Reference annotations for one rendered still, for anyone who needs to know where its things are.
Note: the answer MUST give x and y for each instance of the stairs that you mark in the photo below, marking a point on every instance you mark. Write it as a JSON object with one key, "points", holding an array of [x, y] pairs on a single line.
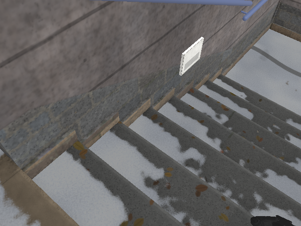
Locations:
{"points": [[219, 156]]}

